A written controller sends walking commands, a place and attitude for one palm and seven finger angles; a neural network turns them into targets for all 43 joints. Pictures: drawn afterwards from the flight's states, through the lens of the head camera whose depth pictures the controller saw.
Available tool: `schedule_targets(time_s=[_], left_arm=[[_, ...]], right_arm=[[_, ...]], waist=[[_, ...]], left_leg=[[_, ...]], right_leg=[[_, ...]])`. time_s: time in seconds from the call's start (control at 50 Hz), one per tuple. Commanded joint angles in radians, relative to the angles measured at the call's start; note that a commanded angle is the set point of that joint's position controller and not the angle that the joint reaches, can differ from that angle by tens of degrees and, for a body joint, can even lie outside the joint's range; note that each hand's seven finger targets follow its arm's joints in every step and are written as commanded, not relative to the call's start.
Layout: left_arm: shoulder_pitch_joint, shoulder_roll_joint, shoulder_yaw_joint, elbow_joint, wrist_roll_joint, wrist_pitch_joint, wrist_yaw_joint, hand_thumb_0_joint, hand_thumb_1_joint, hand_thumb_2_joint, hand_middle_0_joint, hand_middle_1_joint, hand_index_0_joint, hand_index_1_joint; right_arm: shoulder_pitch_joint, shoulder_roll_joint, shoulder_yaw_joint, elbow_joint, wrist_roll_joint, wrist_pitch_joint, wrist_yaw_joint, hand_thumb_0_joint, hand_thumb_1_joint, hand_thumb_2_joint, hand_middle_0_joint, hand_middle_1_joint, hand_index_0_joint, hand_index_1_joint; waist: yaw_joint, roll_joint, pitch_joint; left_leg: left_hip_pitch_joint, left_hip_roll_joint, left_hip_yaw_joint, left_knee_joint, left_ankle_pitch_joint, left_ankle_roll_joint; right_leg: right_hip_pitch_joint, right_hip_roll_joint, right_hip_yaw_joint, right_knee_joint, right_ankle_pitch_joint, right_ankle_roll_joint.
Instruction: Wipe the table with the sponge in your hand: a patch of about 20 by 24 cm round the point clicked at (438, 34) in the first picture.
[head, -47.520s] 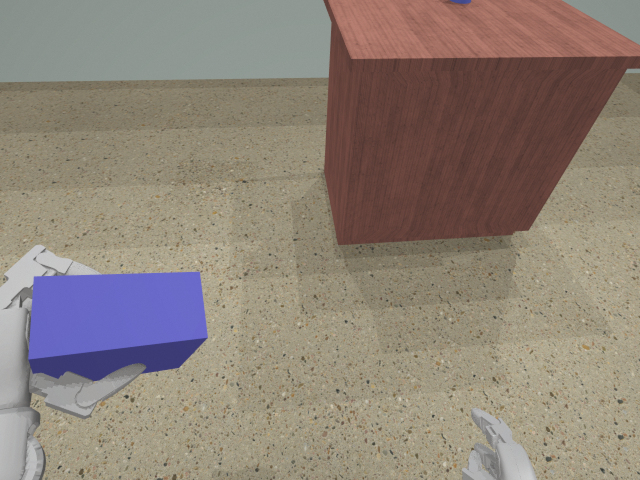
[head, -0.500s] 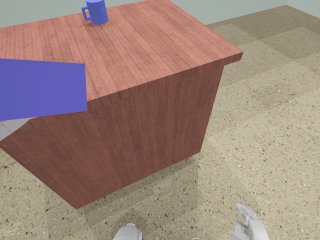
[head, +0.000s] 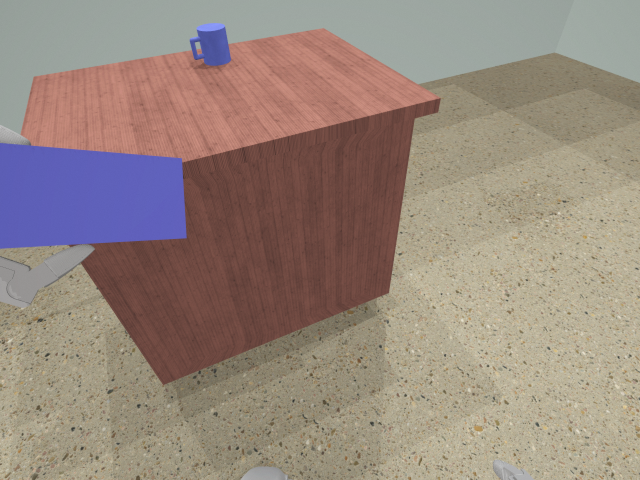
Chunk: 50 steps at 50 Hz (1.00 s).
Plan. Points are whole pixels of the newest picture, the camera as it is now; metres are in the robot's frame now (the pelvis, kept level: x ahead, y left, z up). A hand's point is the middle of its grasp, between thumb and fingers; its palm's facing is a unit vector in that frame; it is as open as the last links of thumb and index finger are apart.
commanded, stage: stop stepping back and stand still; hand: left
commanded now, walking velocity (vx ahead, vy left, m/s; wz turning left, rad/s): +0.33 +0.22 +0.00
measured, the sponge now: (107, 204) +0.27 +0.19 +0.28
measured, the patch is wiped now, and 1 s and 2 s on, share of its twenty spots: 1.00 1.00 1.00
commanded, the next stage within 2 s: stand and wait in 0.62 s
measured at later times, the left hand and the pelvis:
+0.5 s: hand (15, 291) +0.16 +0.20 +0.30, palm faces +0.50 -0.77 -0.38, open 10.7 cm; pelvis -0.06 -0.03 +0.01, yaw +2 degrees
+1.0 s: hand (58, 253) +0.21 +0.20 +0.28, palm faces +0.45 -0.78 -0.43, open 10.7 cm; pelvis -0.02 -0.02 +0.02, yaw +1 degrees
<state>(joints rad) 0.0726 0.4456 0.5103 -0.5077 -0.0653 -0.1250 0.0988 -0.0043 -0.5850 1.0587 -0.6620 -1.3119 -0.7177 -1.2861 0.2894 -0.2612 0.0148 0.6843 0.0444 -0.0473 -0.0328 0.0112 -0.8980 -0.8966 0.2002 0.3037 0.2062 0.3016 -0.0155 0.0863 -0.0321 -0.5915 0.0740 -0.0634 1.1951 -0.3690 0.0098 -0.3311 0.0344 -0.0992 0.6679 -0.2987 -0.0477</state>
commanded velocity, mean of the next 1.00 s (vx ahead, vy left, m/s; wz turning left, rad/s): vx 0.10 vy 0.05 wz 0.00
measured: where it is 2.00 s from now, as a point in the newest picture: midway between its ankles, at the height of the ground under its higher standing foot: outside the picture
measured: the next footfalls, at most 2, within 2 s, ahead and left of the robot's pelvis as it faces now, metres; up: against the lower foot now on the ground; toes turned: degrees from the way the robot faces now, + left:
left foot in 0.18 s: +0.03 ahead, +0.13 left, +0.00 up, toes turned +3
left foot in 0.66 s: +0.02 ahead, +0.12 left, +0.00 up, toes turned +4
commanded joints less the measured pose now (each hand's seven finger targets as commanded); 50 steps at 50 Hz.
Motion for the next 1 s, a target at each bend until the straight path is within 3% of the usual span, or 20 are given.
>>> schedule_targets(time_s=[0.0, 0.12, 0.16, 0.18, 0.2, 0.22, 0.26, 0.32, 0.34, 0.36, 0.38, 0.42, 0.48, 0.56, 0.62, 0.66, 0.72, 0.78, 0.82, 0.98], left_arm=[[-0.026, 0.236, 0.084, -0.249, -0.028, -0.081, -0.024, 0.000, 0.100, 1.300, -1.200, -1.600, -1.200, -1.600], [0.085, 0.251, 0.098, -0.444, -0.022, -0.106, 0.052, 0.000, 0.100, 1.300, -1.200, -1.600, -1.200, -1.600], [0.058, 0.209, 0.071, -0.435, -0.024, -0.101, 0.067, 0.000, 0.100, 1.300, -1.200, -1.600, -1.200, -1.600], [-0.037, 0.259, 0.092, -0.428, -0.008, -0.094, 0.075, 0.000, 0.100, 1.300, -1.200, -1.600, -1.200, -1.600], [-0.088, 0.307, 0.152, -0.376, 0.013, -0.087, 0.072, 0.000, 0.100, 1.300, -1.200, -1.600, -1.200, -1.600], [-0.099, 0.266, 0.086, -0.255, 0.003, -0.068, 0.065, 0.000, 0.100, 1.300, -1.200, -1.600, -1.200, -1.600], [-0.151, 0.255, 0.056, -0.179, 0.008, -0.045, 0.064, 0.000, 0.100, 1.300, -1.200, -1.600, -1.200, -1.600], [-0.076, 0.216, 0.050, -0.068, -0.005, -0.024, 0.058, 0.000, 0.100, 1.300, -1.200, -1.600, -1.200, -1.600], [-0.050, 0.216, 0.053, -0.074, -0.001, -0.020, 0.047, 0.000, 0.100, 1.300, -1.200, -1.600, -1.200, -1.600], [-0.002, 0.195, 0.028, -0.073, 0.001, -0.017, 0.031, 0.000, 0.100, 1.300, -1.200, -1.600, -1.200, -1.600], [-0.046, 0.226, 0.040, -0.179, -0.012, -0.038, 0.016, 0.000, 0.100, 1.300, -1.200, -1.600, -1.200, -1.600], [-0.028, 0.252, 0.104, -0.244, -0.020, -0.084, 0.012, 0.000, 0.100, 1.300, -1.200, -1.600, -1.200, -1.600], [0.060, 0.256, 0.149, -0.399, -0.038, -0.093, 0.016, 0.000, 0.100, 1.300, -1.200, -1.600, -1.200, -1.600], [0.146, 0.230, 0.117, -0.480, -0.024, -0.104, 0.074, 0.000, 0.100, 1.300, -1.200, -1.600, -1.200, -1.600], [0.086, 0.224, 0.124, -0.449, -0.015, -0.104, 0.098, 0.000, 0.100, 1.300, -1.200, -1.600, -1.200, -1.600], [0.016, 0.219, 0.122, -0.334, -0.013, -0.079, 0.103, 0.000, 0.100, 1.300, -1.200, -1.600, -1.200, -1.600], [-0.054, 0.247, 0.125, -0.207, 0.004, -0.062, 0.097, 0.000, 0.100, 1.300, -1.200, -1.600, -1.200, -1.600], [-0.022, 0.241, 0.115, -0.163, -0.004, -0.060, 0.074, 0.000, 0.100, 1.300, -1.200, -1.600, -1.200, -1.600], [0.023, 0.233, 0.124, -0.214, -0.010, -0.080, 0.062, 0.000, 0.100, 1.300, -1.200, -1.600, -1.200, -1.600], [0.169, 0.255, 0.176, -0.492, -0.013, -0.116, 0.072, 0.000, 0.100, 1.300, -1.200, -1.600, -1.200, -1.600]], right_arm=[[-0.191, -0.092, -0.076, -0.228, 0.011, -0.050, 0.003, 0.000, -0.900, -0.900, 0.200, 0.300, 0.200, 0.300], [-0.166, -0.047, -0.036, -0.222, -0.010, -0.118, -0.042, 0.000, -0.900, -0.900, 0.200, 0.300, 0.200, 0.300], [-0.174, -0.091, -0.038, -0.235, -0.016, -0.140, -0.046, 0.000, -0.900, -0.900, 0.200, 0.300, 0.200, 0.300], [-0.179, -0.070, -0.027, -0.227, -0.002, -0.153, -0.045, 0.000, -0.900, -0.900, 0.200, 0.300, 0.200, 0.300], [-0.201, -0.080, -0.049, -0.206, -0.011, -0.166, -0.039, 0.000, -0.900, -0.900, 0.200, 0.300, 0.200, 0.300], [-0.124, -0.069, -0.041, -0.183, 0.004, -0.150, -0.023, 0.000, -0.900, -0.900, 0.200, 0.300, 0.200, 0.300], [-0.162, -0.063, -0.031, -0.188, 0.015, -0.152, -0.018, 0.000, -0.900, -0.900, 0.200, 0.300, 0.200, 0.300], [-0.202, -0.077, -0.028, -0.218, 0.001, -0.101, -0.030, 0.000, -0.900, -0.900, 0.200, 0.300, 0.200, 0.300], [-0.215, -0.076, -0.035, -0.231, -0.009, -0.082, -0.031, 0.000, -0.900, -0.900, 0.200, 0.300, 0.200, 0.300], [-0.212, -0.057, -0.042, -0.236, -0.002, -0.064, -0.021, 0.000, -0.900, -0.900, 0.200, 0.300, 0.200, 0.300], [-0.230, -0.084, -0.051, -0.258, 0.006, -0.060, -0.014, 0.000, -0.900, -0.900, 0.200, 0.300, 0.200, 0.300], [-0.230, -0.039, -0.040, -0.220, -0.007, -0.072, 0.010, 0.000, -0.900, -0.900, 0.200, 0.300, 0.200, 0.300], [-0.218, -0.063, -0.061, -0.238, -0.003, -0.049, 0.000, 0.000, -0.900, -0.900, 0.200, 0.300, 0.200, 0.300], [-0.209, -0.044, -0.053, -0.232, -0.015, -0.086, -0.034, 0.000, -0.900, -0.900, 0.200, 0.300, 0.200, 0.300], [-0.201, -0.091, -0.064, -0.216, -0.012, -0.106, -0.035, 0.000, -0.900, -0.900, 0.200, 0.300, 0.200, 0.300], [-0.204, -0.104, -0.064, -0.218, 0.003, -0.102, -0.033, 0.000, -0.900, -0.900, 0.200, 0.300, 0.200, 0.300], [-0.193, -0.086, -0.052, -0.192, 0.008, -0.080, -0.030, 0.000, -0.900, -0.900, 0.200, 0.300, 0.200, 0.300], [-0.211, -0.071, -0.062, -0.201, 0.015, -0.067, -0.004, 0.000, -0.900, -0.900, 0.200, 0.300, 0.200, 0.300], [-0.218, -0.061, -0.055, -0.213, 0.011, -0.066, 0.006, 0.000, -0.900, -0.900, 0.200, 0.300, 0.200, 0.300], [-0.243, -0.059, -0.047, -0.248, -0.008, -0.075, 0.005, 0.000, -0.900, -0.900, 0.200, 0.300, 0.200, 0.300]], waist=[[-0.017, -0.262, 0.039], [-0.005, -0.099, -0.191], [-0.007, 0.301, -0.152], [-0.012, 0.290, -0.090], [0.042, 0.170, -0.149], [-0.007, 0.156, -0.064], [0.005, 0.148, 0.030], [0.045, 0.055, 0.005], [0.059, -0.087, 0.008], [0.038, -0.341, 0.020], [0.015, -0.362, 0.028], [-0.015, -0.112, -0.086], [-0.019, -0.270, -0.065], [-0.007, -0.087, -0.131], [0.007, 0.125, -0.130], [0.013, 0.075, -0.089], [0.002, 0.044, -0.025], [-0.015, -0.282, -0.023], [-0.006, -0.215, -0.070], [0.009, 0.050, -0.171]], left_leg=[[-0.054, 0.032, -0.003, 0.024, 0.160, 0.001], [0.470, -0.045, 0.194, -0.739, -0.088, 0.062], [0.532, 0.182, -0.166, -0.977, -0.329, 0.153], [0.422, 0.282, -0.250, -1.078, -0.355, 0.208], [0.347, 0.240, -0.092, -1.011, -0.101, 0.174], [0.292, 0.243, -0.175, -1.054, -0.320, 0.178], [0.183, 0.244, -0.143, -1.063, -0.382, 0.167], [0.029, 0.141, -0.017, -0.834, -0.367, 0.083], [-0.058, 0.051, 0.082, -0.564, -0.321, 0.052], [-0.113, -0.051, 0.186, -0.177, -0.198, 0.027], [-0.172, -0.058, 0.076, 0.034, -0.139, 0.005], [-0.111, 0.006, 0.005, 0.022, 0.018, -0.005], [0.040, 0.021, 0.049, -0.199, 0.112, -0.008], [0.433, -0.040, 0.161, -0.697, 0.087, 0.030], [0.504, 0.153, -0.110, -0.818, 0.017, 0.116], [0.412, 0.200, -0.166, -0.856, 0.110, 0.123], [0.301, 0.084, 0.008, -0.736, 0.119, 0.056], [0.167, -0.023, 0.092, -0.437, 0.085, -0.012], [0.178, -0.002, 0.059, -0.464, 0.012, -0.003], [0.470, 0.090, -0.005, -0.719, 0.580, 0.044]], right_leg=[[-0.132, -0.317, 0.416, -0.514, -0.388, -0.086], [-0.066, -0.232, 0.243, -0.297, -0.385, -0.047], [-0.210, -0.025, 0.040, 0.145, -0.273, 0.022], [-0.272, -0.013, 0.027, 0.377, -0.266, 0.043], [-0.164, -0.041, 0.079, 0.458, -0.245, 0.031], [-0.224, -0.033, 0.059, 0.478, -0.185, 0.037], [-0.190, -0.101, 0.100, 0.326, -0.158, 0.030], [0.205, -0.031, 0.015, -0.088, -0.154, 0.016], [0.315, -0.041, 0.066, -0.267, -0.113, 0.000], [0.278, -0.216, 0.377, -0.416, -0.133, -0.076], [0.202, -0.364, 0.649, -0.523, -0.040, -0.085], [0.164, -0.366, 0.571, -0.454, -0.131, -0.134], [0.070, -0.293, 0.360, -0.453, -0.111, -0.086], [0.040, -0.246, 0.265, -0.313, -0.066, -0.051], [-0.057, -0.071, 0.144, -0.066, -0.043, 0.029], [-0.030, -0.020, 0.070, 0.020, -0.069, 0.065], [0.105, -0.053, 0.118, -0.212, 0.081, 0.042], [0.232, -0.285, 0.410, -0.348, 0.437, -0.039], [0.284, -0.298, 0.335, -0.300, 0.610, -0.053], [0.162, -0.070, 0.114, -0.140, 0.375, 0.043]])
